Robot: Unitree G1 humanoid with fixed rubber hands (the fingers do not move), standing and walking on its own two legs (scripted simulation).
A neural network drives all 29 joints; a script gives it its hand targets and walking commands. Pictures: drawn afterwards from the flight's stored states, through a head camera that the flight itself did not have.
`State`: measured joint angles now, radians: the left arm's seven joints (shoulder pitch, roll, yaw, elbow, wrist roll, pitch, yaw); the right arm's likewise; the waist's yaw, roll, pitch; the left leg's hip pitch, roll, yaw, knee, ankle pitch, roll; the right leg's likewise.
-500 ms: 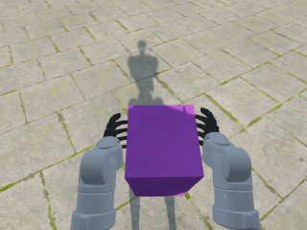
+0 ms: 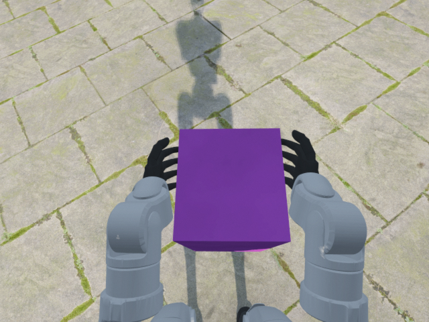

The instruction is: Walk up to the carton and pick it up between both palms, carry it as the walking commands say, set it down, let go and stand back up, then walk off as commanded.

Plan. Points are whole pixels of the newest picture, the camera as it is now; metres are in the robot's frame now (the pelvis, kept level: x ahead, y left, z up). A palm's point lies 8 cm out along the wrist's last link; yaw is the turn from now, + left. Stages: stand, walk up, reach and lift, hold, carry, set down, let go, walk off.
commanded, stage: carry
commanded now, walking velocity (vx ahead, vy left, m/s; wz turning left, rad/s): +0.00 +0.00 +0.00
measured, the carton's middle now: (228, 203) +0.31 -0.01 +0.00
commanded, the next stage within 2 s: none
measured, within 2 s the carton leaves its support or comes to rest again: neither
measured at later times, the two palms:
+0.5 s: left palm (93, 206) +0.29 +0.20 +0.08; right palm (242, 185) +0.31 -0.03 +0.09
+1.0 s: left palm (79, 220) +0.26 +0.21 +0.10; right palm (240, 200) +0.28 -0.03 +0.11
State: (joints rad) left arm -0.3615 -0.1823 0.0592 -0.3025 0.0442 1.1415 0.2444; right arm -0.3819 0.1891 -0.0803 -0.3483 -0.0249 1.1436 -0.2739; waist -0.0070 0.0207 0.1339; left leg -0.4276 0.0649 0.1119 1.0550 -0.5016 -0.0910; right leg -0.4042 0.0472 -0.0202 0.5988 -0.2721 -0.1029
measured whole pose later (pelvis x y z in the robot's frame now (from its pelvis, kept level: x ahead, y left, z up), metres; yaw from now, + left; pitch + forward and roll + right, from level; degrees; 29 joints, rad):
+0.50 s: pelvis -0.02 +0.07 -0.01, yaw +2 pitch +6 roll -2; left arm -0.33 -0.17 0.06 -0.28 0.05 1.16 0.27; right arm -0.38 0.19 -0.08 -0.25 -0.02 1.13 -0.24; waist 0.01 0.02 -0.01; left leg -0.39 0.05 0.10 0.67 -0.39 0.05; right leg -0.46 0.06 -0.03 0.71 -0.36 -0.04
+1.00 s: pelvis -0.03 +0.08 -0.01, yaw +1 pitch +5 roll -1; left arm -0.29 -0.16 0.06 -0.16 0.05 1.16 0.26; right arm -0.36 0.18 -0.08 -0.11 -0.03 1.13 -0.24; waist 0.01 0.02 -0.17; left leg -0.39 0.02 0.13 0.67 -0.38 0.06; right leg -0.42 0.05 0.02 0.63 -0.30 -0.02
